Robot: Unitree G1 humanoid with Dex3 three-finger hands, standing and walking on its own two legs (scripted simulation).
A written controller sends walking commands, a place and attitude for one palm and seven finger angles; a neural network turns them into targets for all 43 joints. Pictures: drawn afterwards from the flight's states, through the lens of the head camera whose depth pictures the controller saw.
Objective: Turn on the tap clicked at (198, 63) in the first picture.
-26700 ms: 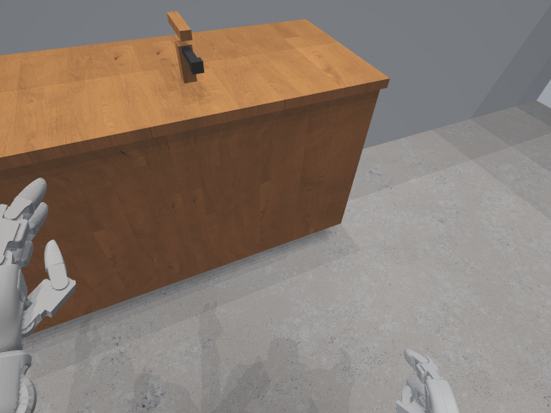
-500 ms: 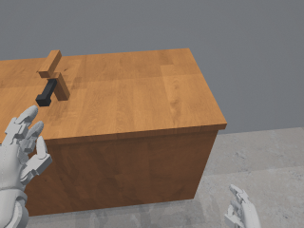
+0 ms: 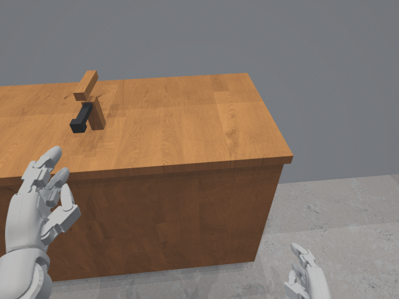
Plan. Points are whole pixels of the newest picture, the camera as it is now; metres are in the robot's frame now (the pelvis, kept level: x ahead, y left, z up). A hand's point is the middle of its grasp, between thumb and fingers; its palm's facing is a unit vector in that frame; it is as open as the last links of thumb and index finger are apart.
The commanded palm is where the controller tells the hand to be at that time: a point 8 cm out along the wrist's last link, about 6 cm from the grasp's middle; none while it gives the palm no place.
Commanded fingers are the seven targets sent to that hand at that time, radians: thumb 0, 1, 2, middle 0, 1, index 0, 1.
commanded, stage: turn the palm inward beside the body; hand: left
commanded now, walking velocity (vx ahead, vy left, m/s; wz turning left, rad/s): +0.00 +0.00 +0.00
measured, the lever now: (78, 125) +0.45 +0.39 +0.12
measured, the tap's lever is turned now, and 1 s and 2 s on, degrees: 0 0 0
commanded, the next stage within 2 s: reach beside the lever's end, fingers flat in 0.60 s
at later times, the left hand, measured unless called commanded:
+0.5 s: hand (88, 195) +0.21 +0.22 +0.17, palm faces +0.42 -0.90 -0.11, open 7.4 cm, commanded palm +0.16 +0.26 +0.18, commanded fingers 0.00 0.90 0.90 -0.20 -0.30 -0.20 -0.30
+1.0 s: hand (83, 185) +0.23 +0.25 +0.16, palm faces +0.48 -0.87 -0.11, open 7.4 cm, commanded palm +0.20 +0.29 +0.17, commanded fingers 0.00 0.90 0.90 -0.20 -0.30 -0.20 -0.30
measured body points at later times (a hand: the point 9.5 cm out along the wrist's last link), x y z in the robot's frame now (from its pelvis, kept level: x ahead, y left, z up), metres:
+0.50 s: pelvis +0.03 -0.01 +0.00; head +0.00 -0.03 +0.45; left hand +0.18 +0.27 +0.17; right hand +0.25 -0.20 -0.06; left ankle +0.06 +0.13 -0.73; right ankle +0.01 -0.09 -0.73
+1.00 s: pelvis +0.03 -0.02 +0.00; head +0.00 -0.05 +0.45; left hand +0.20 +0.29 +0.17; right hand +0.24 -0.23 -0.08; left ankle +0.06 +0.13 -0.73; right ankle +0.01 -0.09 -0.73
